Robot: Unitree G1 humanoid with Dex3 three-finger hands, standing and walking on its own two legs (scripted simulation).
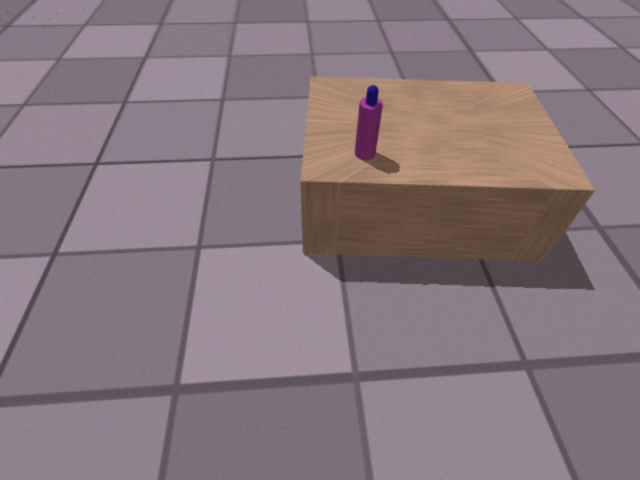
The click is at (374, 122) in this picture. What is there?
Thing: necked bottle
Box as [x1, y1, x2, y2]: [355, 85, 382, 159]
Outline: 374,85 371,85 367,89 367,95 360,100 355,155 361,159 370,159 374,156 382,102 377,98 377,88
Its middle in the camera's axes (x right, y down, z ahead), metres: +0.16 -0.39 +1.30
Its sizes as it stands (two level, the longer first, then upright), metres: 0.074 0.074 0.257
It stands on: a support 0.39 m high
